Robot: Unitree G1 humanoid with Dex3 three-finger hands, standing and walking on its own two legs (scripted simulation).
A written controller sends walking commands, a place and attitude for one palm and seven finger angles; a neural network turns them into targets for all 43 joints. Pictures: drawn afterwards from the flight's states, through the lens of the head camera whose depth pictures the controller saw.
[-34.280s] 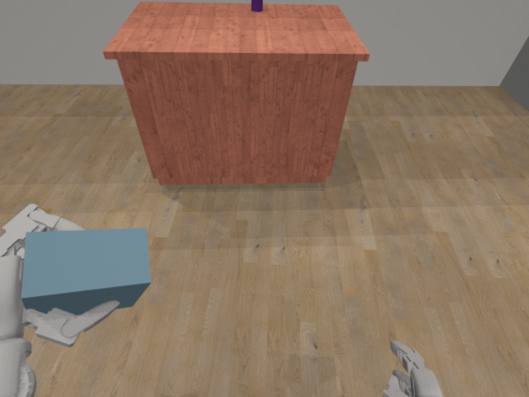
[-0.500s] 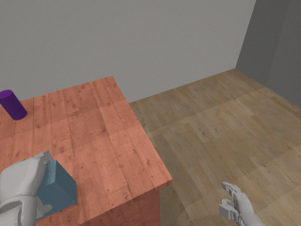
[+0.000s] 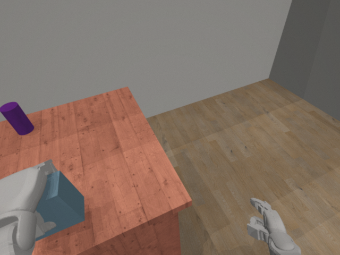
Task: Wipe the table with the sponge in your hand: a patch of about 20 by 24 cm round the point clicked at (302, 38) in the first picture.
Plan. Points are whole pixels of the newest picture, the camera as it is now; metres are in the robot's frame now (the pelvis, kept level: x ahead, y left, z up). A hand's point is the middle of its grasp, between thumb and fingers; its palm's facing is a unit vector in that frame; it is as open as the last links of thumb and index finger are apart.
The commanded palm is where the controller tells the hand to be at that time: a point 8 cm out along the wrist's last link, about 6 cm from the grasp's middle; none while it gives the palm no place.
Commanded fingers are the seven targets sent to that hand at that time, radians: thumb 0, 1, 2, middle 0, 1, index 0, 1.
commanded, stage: lift the sponge slowly off the table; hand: left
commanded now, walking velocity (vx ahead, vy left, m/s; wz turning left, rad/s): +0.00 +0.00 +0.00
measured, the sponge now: (49, 211) +0.16 +0.30 +0.06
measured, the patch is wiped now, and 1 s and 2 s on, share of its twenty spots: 1.00 1.00 1.00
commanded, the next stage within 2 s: bring the sponge back beside the body in 1.12 s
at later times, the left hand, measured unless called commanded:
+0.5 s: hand (34, 189) +0.17 +0.30 +0.13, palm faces +0.10 -0.10 -0.99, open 10.5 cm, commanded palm +0.13 +0.31 +0.21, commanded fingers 0.00 0.10 1.30 -1.20 -1.60 -1.20 -1.60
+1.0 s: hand (27, 176) +0.18 +0.31 +0.16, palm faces +0.18 -0.10 -0.98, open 10.5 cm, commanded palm +0.13 +0.31 +0.24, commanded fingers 0.00 0.10 1.30 -1.20 -1.60 -1.20 -1.60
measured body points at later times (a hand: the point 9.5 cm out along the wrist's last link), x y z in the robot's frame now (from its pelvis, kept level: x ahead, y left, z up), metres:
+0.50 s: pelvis -0.02 -0.01 +0.00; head -0.04 -0.05 +0.45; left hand +0.16 +0.31 +0.18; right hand +0.24 -0.20 -0.07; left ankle -0.01 +0.10 -0.74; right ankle -0.03 -0.10 -0.74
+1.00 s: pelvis -0.02 +0.00 +0.00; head -0.04 -0.04 +0.45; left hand +0.17 +0.31 +0.22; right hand +0.25 -0.19 -0.07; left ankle -0.01 +0.10 -0.74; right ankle -0.03 -0.10 -0.74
